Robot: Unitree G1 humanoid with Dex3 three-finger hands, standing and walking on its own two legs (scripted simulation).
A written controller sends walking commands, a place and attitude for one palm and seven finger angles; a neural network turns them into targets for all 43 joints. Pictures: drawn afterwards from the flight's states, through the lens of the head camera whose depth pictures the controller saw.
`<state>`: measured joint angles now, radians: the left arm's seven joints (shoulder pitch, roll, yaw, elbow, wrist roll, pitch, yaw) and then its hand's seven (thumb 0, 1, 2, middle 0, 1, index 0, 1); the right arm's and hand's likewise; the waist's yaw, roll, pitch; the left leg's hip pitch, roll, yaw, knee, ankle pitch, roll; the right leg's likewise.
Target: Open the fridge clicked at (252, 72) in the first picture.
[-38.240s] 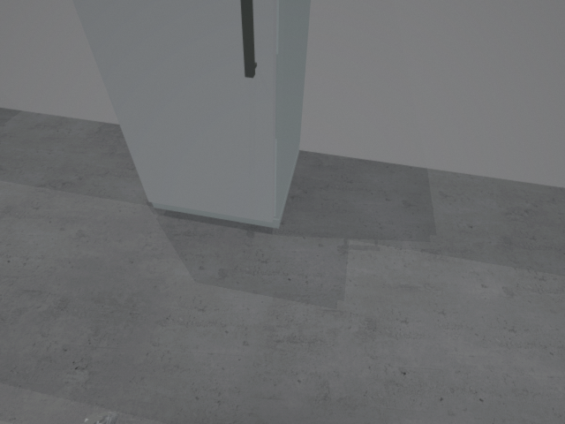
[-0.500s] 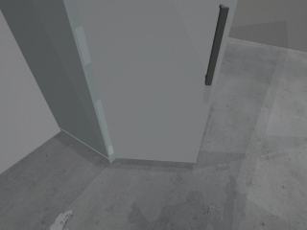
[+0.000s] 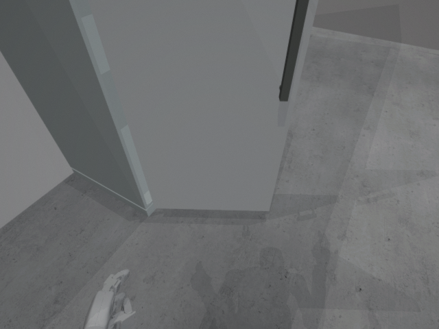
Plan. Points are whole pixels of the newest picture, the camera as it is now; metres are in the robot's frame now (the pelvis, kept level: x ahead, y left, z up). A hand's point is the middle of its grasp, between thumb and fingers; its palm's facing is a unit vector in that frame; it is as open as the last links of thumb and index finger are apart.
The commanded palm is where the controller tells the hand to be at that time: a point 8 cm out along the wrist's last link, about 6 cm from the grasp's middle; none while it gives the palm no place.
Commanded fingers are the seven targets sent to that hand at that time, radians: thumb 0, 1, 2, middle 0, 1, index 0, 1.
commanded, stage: stop stepping back and stand still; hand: right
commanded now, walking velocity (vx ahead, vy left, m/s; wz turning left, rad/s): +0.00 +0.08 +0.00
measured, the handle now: (291, 45) +0.77 -0.14 +0.18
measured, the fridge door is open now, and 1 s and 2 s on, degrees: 61 61 61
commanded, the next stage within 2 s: let the arm hang, fingers relaxed in 0.52 s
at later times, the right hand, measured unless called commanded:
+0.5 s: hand out of the picture +0.24 -0.27 +0.17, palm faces +0.41 +0.79 -0.45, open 7.4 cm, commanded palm +0.17 -0.31 +0.19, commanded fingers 0.00 -0.90 -0.90 0.20 0.30 0.20 0.30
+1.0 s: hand out of the picture +0.06 -0.20 -0.17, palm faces +0.01 +0.98 -0.18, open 6.9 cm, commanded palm none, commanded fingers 0.00 -0.90 -0.90 0.20 0.30 0.20 0.30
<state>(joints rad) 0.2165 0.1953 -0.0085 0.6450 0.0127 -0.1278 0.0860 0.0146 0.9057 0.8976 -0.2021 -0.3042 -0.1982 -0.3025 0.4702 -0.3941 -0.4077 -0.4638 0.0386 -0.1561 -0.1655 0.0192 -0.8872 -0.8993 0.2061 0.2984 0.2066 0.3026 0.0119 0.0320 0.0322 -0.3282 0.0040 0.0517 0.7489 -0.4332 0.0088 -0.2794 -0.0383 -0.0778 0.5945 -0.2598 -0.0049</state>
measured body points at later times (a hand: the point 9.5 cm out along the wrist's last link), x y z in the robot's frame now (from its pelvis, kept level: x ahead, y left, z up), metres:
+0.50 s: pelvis +0.03 -0.01 +0.01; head +0.05 -0.01 +0.46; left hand +0.22 +0.22 -0.07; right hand +0.21 -0.31 +0.20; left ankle +0.03 +0.09 -0.73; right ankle +0.04 -0.12 -0.73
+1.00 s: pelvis +0.02 -0.02 +0.01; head +0.06 -0.05 +0.46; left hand +0.04 +0.22 -0.13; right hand +0.06 -0.26 -0.15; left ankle +0.03 +0.09 -0.73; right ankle +0.04 -0.12 -0.73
